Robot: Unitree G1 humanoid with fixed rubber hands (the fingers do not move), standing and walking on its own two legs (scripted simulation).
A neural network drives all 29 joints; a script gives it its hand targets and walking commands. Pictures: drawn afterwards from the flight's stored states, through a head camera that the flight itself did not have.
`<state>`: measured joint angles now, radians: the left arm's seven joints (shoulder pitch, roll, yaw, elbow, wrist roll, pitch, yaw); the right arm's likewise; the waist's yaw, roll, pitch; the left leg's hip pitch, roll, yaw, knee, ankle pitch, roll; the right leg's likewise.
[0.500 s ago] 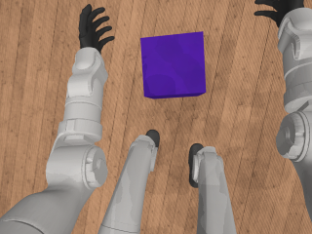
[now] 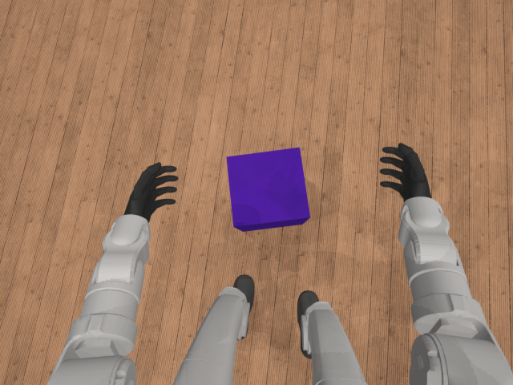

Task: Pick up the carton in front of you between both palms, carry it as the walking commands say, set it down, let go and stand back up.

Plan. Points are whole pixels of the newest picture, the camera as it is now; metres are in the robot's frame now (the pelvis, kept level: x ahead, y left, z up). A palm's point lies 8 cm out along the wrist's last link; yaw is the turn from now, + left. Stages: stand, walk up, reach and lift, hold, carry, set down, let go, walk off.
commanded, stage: let go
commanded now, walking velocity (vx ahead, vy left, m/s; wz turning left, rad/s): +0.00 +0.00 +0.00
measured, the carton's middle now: (268, 194) +0.45 +0.05 -0.59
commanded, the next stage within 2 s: stand in 1.00 s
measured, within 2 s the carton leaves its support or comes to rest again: neither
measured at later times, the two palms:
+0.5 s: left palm (91, 303) +0.20 +0.24 -0.01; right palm (474, 295) +0.26 -0.22 -0.02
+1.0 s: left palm (85, 304) +0.20 +0.24 +0.00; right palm (486, 337) +0.21 -0.23 -0.01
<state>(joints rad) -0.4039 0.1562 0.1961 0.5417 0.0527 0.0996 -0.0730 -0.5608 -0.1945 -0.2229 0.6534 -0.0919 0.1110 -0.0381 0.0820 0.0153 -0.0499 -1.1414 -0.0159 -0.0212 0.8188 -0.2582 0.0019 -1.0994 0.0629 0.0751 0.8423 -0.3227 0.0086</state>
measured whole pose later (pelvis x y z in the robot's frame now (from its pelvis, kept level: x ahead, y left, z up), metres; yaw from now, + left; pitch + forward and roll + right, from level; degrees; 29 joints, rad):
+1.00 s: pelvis +0.05 +0.00 +0.06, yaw +3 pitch -5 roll +0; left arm 0.21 0.23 0.03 0.37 0.02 0.23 -0.02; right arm 0.23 -0.21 -0.03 0.46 0.01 0.11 0.03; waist 0.00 -0.01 0.09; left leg -0.13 -0.04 -0.06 0.48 -0.26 0.00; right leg -0.06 0.03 0.05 0.48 -0.32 -0.01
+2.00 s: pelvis +0.05 +0.02 +0.06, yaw +1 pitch -2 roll +0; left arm 0.17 0.37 0.01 0.90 0.03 0.00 0.02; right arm 0.14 -0.35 -0.03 0.92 -0.03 -0.01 -0.02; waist 0.00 -0.03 0.02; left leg -0.15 -0.05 -0.03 0.42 -0.24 0.03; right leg -0.08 0.01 0.08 0.39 -0.27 0.02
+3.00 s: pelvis +0.04 +0.01 +0.07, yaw +1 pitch -2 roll +0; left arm 0.13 0.39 0.01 1.02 0.02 -0.01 0.01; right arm 0.10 -0.38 -0.01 1.04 -0.01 -0.01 -0.01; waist 0.00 -0.02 0.04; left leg -0.13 -0.04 -0.03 0.35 -0.17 0.03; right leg -0.07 0.02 0.08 0.32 -0.21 0.01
